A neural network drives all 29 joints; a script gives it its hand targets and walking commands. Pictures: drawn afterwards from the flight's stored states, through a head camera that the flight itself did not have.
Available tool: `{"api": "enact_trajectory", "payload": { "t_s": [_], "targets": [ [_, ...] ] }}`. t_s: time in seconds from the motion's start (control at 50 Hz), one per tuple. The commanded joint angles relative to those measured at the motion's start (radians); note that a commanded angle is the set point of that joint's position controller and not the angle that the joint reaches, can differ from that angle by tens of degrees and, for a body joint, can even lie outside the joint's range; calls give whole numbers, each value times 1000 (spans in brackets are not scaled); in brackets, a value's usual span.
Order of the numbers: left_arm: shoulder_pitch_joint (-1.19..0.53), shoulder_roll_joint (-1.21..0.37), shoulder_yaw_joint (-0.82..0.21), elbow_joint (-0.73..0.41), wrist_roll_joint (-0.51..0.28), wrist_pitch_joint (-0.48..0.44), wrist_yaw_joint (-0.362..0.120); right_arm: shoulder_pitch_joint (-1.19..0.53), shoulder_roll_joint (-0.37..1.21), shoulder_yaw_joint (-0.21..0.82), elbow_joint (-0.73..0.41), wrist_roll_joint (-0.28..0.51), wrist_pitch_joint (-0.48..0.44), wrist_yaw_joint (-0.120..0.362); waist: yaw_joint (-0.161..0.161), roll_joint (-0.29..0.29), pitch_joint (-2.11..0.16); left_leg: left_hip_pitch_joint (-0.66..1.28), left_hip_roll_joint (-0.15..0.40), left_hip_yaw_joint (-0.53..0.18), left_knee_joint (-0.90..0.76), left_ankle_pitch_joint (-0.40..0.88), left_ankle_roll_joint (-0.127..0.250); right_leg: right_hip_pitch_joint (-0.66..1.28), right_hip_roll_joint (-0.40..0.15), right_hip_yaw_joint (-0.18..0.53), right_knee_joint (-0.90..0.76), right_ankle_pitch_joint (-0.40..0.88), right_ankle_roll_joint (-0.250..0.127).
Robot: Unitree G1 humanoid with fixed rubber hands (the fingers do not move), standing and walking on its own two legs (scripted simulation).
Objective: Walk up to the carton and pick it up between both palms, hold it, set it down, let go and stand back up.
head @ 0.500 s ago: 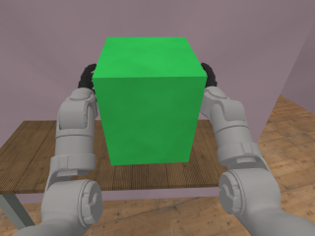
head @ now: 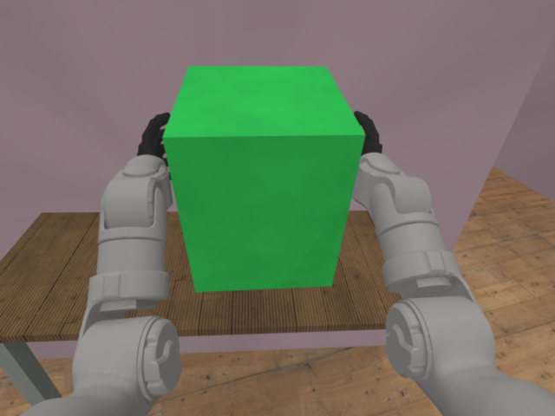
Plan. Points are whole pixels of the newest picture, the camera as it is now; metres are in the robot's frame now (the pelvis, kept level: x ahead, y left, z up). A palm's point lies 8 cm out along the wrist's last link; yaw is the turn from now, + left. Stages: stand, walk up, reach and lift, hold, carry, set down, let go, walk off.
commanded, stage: hold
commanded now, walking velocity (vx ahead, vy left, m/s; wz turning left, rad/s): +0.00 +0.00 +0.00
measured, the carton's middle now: (261, 177) +0.39 +0.00 +0.23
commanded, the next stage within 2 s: set down in 0.78 s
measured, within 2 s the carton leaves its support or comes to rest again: neither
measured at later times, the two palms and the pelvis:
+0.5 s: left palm (153, 167) +0.37 +0.15 +0.26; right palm (365, 164) +0.37 -0.14 +0.26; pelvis +0.00 +0.00 +0.00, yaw +0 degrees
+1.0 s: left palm (154, 159) +0.38 +0.15 +0.26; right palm (364, 162) +0.38 -0.14 +0.26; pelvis +0.00 +0.00 +0.00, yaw +0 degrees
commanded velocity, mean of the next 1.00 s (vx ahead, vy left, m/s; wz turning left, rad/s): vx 0.00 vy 0.00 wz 0.00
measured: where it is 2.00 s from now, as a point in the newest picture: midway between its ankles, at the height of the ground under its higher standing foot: outside the picture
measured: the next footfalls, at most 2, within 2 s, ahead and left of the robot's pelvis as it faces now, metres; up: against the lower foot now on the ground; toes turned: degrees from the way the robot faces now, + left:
none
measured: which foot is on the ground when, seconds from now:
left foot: down 0.00-1.00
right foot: down 0.00-1.00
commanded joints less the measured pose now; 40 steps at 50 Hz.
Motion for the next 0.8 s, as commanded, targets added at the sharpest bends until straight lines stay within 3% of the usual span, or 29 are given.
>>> {"api": "enact_trajectory", "payload": {
  "t_s": [0.0, 0.04, 0.06, 0.08, 0.1, 0.12, 0.14, 0.16, 0.18, 0.2, 0.22, 0.26, 0.3, 0.34, 0.36, 0.42, 0.44, 0.48, 0.52, 0.54, 0.58, 0.6, 0.62, 0.64, 0.7, 0.72, 0.74, 0.76, 0.78],
  "targets": [
    [-969, -587, -481, -202, -157, -97, -151, -836, 669, 466, -272, 229, -34, 133, -52, 50, -421, 20, -102, -88, -59, 130, -39, 258, 73, -74, -19, 124, 4],
    [-925, -603, -508, -228, -174, -95, -147, -832, 670, 481, -336, 242, -39, 127, -70, 57, -457, 12, -106, -89, -38, 201, -43, 289, 71, -66, 2, 244, 6],
    [-902, -595, -503, -228, -160, -84, -145, -803, 648, 483, -310, 248, -34, 122, -63, 91, -438, 26, -103, -101, -34, 246, -49, 271, 74, -71, -1, 238, 7],
    [-920, -580, -483, -232, -149, -84, -148, -817, 637, 480, -296, 255, -24, 120, -68, 79, -394, 24, -109, -91, -33, 236, -51, 283, 73, -74, 1, 230, 8],
    [-918, -568, -483, -222, -157, -85, -151, -828, 652, 487, -322, 257, -25, 122, -50, 60, -418, 40, -112, -95, -43, 220, -41, 257, 76, -76, -12, 198, 12],
    [-925, -573, -467, -207, -148, -89, -150, -819, 642, 466, -287, 242, -19, 126, -68, 48, -399, 19, -108, -90, -46, 175, -38, 263, 71, -77, -16, 193, 12],
    [-946, -576, -486, -226, -159, -91, -149, -822, 664, 497, -298, 248, -19, 129, -44, 36, -430, 22, -102, -93, -49, 169, -36, 261, 78, -76, -7, 165, 10],
    [-898, -572, -469, -162, -144, -82, -145, -840, 662, 494, -309, 253, -27, 127, -32, 57, -392, 11, -107, -88, -55, 169, -29, 223, 73, -74, -19, 166, 8],
    [-882, -586, -491, -191, -148, -76, -144, -860, 650, 499, -329, 257, -34, 130, -34, 62, -404, 8, -104, -89, -39, 200, -40, 250, 73, -72, -12, 196, 9],
    [-934, -572, -455, -121, -137, -80, -148, -875, 629, 459, -253, 242, -24, 130, -50, 50, -319, -24, -105, -91, -67, 77, -32, 213, 72, -85, -35, 74, 6],
    [-930, -590, -466, -185, -141, -89, -151, -867, 689, 491, -328, 243, -40, 133, -24, 40, -417, -2, -105, -84, -59, 128, -26, 256, 72, -75, -20, 139, 9],
    [-955, -570, -462, -155, -141, -85, -150, -834, 662, 456, -230, 225, -23, 137, -41, 51, -339, -15, -101, -89, -82, 79, -24, 226, 67, -69, -28, 80, 3],
    [-951, -577, -478, -199, -157, -91, -148, -819, 662, 458, -272, 236, -23, 137, -53, 74, -383, 4, -105, -99, -70, 127, -31, 241, 67, -65, -21, 142, 0],
    [-938, -554, -436, -136, -136, -90, -148, -857, 655, 447, -248, 219, -25, 136, -24, 27, -339, -32, -103, -81, -78, 58, -12, 223, 62, -70, -28, 80, 3],
    [-935, -578, -461, -169, -143, -91, -149, -847, 668, 463, -279, 228, -32, 136, -28, 48, -354, -21, -105, -88, -73, 95, -14, 223, 63, -76, -20, 117, 7],
    [-944, -575, -472, -160, -163, -94, -145, -866, 677, 471, -291, 234, -31, 133, -39, 28, -424, -6, -104, -83, -61, 121, -22, 237, 67, -72, -17, 143, 11],
    [-891, -573, -467, -108, -143, -79, -148, -832, 633, 457, -269, 233, -23, 129, -64, 60, -363, -10, -111, -87, -67, 111, -34, 242, 65, -68, -19, 142, 8],
    [-961, -592, -490, -201, -155, -88, -153, -858, 657, 473, -279, 250, -35, 135, -38, 73, -390, 3, -104, -91, -56, 149, -36, 235, 72, -78, -10, 129, 8],
    [-967, -592, -503, -223, -177, -99, -142, -852, 666, 478, -302, 235, -35, 134, -45, 57, -440, 21, -98, -91, -43, 173, -34, 249, 71, -72, -7, 169, 9],
    [-933, -557, -472, -192, -152, -93, -144, -797, 663, 478, -259, 240, -22, 132, -55, 50, -399, 7, -113, -86, -51, 151, -35, 261, 65, -67, -11, 194, 13],
    [-896, -564, -433, -167, -128, -82, -155, -813, 642, 472, -270, 242, -26, 127, -33, 47, -373, 6, -107, -87, -61, 165, -33, 254, 74, -83, -14, 177, 15],
    [-932, -569, -469, -221, -152, -87, -151, -838, 655, 502, -301, 253, -30, 129, -39, 49, -409, 15, -110, -86, -45, 206, -34, 269, 71, -70, -4, 215, 14],
    [-921, -570, -479, -219, -148, -82, -152, -789, 645, 461, -265, 247, -21, 127, -61, 81, -390, 13, -103, -94, -44, 199, -48, 281, 68, -66, -5, 211, 10],
    [-913, -553, -454, -186, -138, -79, -156, -804, 641, 464, -277, 249, -21, 129, -48, 49, -389, 2, -110, -84, -56, 161, -38, 279, 66, -66, -7, 191, 13],
    [-916, -565, -465, -187, -144, -82, -152, -813, 654, 471, -286, 245, -20, 128, -46, 62, -413, 20, -108, -88, -50, 159, -36, 259, 70, -67, -13, 170, 10],
    [-929, -586, -492, -260, -160, -93, -147, -818, 676, 498, -327, 249, -31, 127, -53, 61, -474, 34, -106, -95, -33, 233, -41, 291, 71, -70, 3, 264, 11],
    [-913, -576, -481, -170, -154, -83, -147, -848, 642, 480, -318, 253, -30, 120, -45, 65, -376, -2, -111, -90, -52, 159, -37, 242, 70, -69, -14, 180, 16],
    [-923, -587, -484, -170, -149, -81, -149, -813, 649, 479, -263, 233, -21, 127, -63, 56, -370, 9, -109, -89, -58, 142, -38, 249, 75, -75, -19, 148, 10],
    [-879, -615, -463, -167, -151, -84, -159, -812, 680, 436, -335, 212, -36, 139, -96, 51, -380, 40, -107, -103, -80, 168, -20, 247, 98, -88, -27, 140, 1]
  ]
}}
